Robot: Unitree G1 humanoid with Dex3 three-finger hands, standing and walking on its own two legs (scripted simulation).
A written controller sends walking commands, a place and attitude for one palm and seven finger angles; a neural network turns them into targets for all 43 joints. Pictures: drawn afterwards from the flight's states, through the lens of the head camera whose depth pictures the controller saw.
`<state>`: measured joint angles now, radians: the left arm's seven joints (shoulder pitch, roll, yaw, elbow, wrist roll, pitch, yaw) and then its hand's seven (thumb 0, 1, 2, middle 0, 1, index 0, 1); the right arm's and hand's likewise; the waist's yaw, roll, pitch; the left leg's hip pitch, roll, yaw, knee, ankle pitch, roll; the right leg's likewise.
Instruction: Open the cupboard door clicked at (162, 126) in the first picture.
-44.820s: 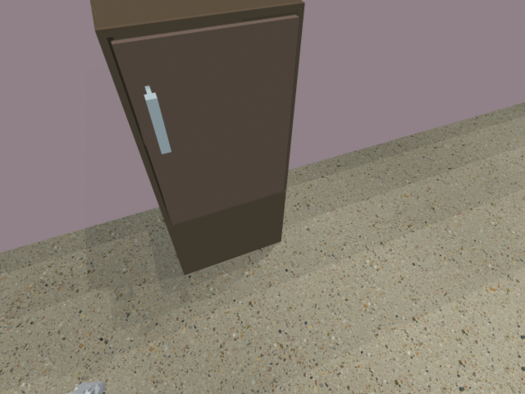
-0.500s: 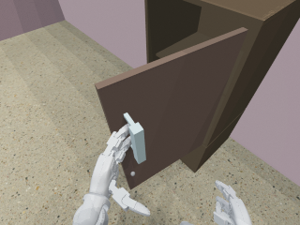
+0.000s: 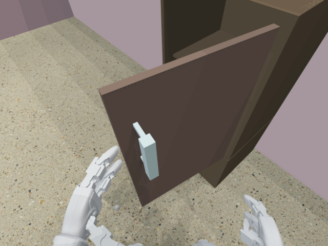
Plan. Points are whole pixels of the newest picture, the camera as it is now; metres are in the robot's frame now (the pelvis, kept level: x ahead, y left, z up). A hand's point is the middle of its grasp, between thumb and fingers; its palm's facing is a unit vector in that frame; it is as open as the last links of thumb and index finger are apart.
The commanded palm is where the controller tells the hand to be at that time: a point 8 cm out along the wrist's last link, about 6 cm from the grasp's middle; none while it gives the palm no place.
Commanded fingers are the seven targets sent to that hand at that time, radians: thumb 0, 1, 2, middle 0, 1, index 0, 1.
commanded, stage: slide the hand sideways off the handle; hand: left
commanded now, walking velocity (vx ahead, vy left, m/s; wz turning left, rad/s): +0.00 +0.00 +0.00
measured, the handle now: (145, 152) +0.31 +0.06 +0.09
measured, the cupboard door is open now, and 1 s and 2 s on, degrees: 80 80 80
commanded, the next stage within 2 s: draw the hand back to the body in 0.12 s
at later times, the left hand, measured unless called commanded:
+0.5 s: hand (87, 207) +0.18 +0.15 +0.11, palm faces -0.11 -0.99 -0.07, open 16.3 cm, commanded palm +0.15 +0.21 +0.13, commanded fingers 0.00 -0.50 0.30 -0.15 -0.30 -0.15 -0.30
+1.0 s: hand (30, 192) +0.19 +0.22 +0.16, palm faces +0.25 -0.91 -0.34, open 14.1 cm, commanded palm +0.15 +0.27 +0.19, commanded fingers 0.00 0.20 0.60 -0.17 -0.30 -0.17 -0.30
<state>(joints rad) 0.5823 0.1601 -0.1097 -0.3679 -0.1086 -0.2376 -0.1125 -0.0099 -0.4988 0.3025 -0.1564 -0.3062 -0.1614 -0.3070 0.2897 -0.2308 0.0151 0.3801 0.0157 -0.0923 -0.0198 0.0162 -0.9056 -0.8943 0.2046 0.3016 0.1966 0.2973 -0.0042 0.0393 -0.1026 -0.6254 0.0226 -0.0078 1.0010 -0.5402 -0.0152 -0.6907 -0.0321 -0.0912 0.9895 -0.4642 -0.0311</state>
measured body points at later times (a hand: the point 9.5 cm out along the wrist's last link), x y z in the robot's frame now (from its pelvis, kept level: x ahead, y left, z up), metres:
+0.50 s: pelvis +0.00 +0.01 +0.01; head +0.01 +0.00 +0.46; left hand +0.18 +0.20 +0.12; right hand +0.18 -0.21 -0.05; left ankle -0.02 +0.13 -0.68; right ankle +0.02 -0.10 -0.68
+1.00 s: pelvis +0.01 +0.03 +0.05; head -0.01 +0.01 +0.50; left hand +0.17 +0.27 +0.18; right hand +0.19 -0.19 -0.02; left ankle -0.02 +0.13 -0.68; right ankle +0.02 -0.10 -0.68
